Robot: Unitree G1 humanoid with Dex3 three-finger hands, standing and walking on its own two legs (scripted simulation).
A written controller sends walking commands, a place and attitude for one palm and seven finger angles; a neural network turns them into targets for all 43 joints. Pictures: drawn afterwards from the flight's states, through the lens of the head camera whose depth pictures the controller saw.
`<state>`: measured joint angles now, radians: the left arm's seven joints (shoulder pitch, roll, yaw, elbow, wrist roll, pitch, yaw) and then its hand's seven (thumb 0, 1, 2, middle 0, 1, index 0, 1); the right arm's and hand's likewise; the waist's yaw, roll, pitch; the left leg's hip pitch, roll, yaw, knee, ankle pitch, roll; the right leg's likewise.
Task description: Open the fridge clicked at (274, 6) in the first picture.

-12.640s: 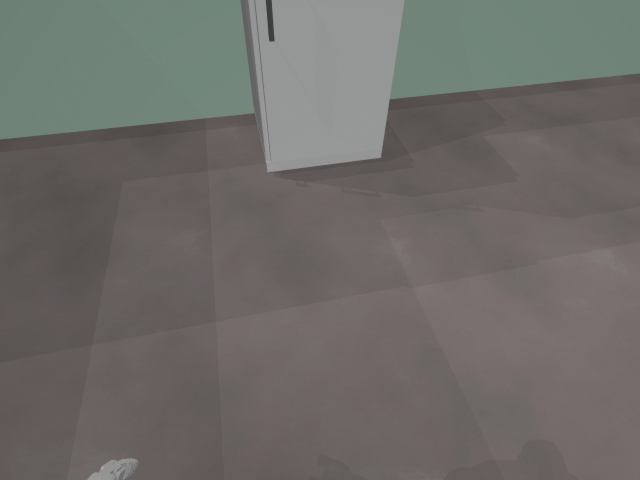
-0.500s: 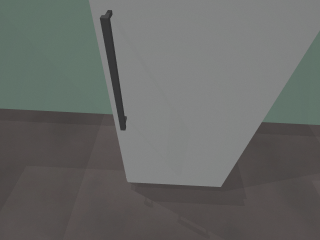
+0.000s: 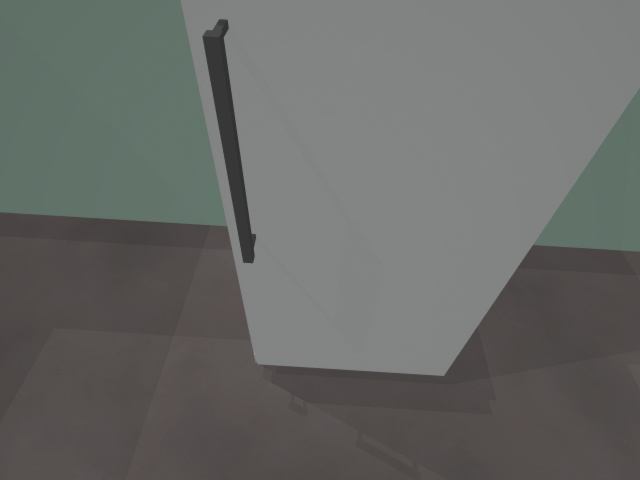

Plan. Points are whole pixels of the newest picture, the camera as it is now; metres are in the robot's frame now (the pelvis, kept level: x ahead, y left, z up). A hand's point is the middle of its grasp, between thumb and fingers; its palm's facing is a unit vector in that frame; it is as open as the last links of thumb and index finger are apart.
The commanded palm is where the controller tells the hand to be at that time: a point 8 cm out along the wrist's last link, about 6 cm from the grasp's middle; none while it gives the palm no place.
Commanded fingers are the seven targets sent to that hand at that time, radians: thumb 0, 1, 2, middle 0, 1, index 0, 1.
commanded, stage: look again from close up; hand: left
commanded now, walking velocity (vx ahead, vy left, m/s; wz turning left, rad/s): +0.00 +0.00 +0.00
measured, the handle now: (238, 166) +0.53 +0.16 +0.10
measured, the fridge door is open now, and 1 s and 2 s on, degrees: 0 0 0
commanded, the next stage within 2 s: raise the hand to about handle height in 0.32 s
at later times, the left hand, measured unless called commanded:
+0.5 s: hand out of the picture +0.11 +0.22 -0.13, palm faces +0.18 -0.96 -0.22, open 7.4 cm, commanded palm +0.11 +0.26 -0.07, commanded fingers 0.00 0.78 0.85 -0.21 -0.38 -0.21 -0.38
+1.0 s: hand (137, 446) +0.16 +0.22 -0.02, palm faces +0.14 -0.99 -0.10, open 9.6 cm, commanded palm +0.15 +0.27 -0.02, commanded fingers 0.00 0.20 0.60 -0.25 -0.75 -0.25 -0.75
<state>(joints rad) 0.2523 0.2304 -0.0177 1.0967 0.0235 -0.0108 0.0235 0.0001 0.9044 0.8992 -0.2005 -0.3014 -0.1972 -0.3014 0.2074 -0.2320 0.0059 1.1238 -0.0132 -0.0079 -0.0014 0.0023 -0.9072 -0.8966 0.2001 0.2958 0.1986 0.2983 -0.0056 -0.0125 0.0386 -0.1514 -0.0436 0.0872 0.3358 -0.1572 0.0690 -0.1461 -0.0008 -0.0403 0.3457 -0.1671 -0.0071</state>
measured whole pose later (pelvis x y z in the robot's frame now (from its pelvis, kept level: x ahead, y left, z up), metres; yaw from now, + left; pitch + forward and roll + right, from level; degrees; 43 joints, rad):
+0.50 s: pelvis +0.01 +0.00 +0.00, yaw +1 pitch -2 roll +0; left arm 0.34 0.24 0.09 0.62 -0.07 0.01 0.02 0.01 0.90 0.90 -0.20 -0.31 -0.20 -0.31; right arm 0.27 -0.24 0.02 0.95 0.02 -0.10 -0.04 0.01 -0.91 -0.90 0.20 0.30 0.20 0.30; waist 0.01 -0.03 0.06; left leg -0.15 -0.06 0.09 0.37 -0.19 0.07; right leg -0.17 -0.02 -0.04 0.44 -0.23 -0.01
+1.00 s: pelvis -0.01 -0.04 -0.09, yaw +4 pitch +11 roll -3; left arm 0.38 0.29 0.34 0.06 -0.40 -0.58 -0.46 0.01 0.42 0.70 -0.23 -0.61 -0.23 -0.61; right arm 0.17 -0.29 -0.01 0.59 0.02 -0.29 -0.05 0.01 -0.90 -0.90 0.20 0.30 0.20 0.30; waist 0.05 0.00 -0.09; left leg -0.84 0.01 -0.05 1.14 -0.49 0.01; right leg -0.75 0.04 -0.18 1.06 -0.50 -0.08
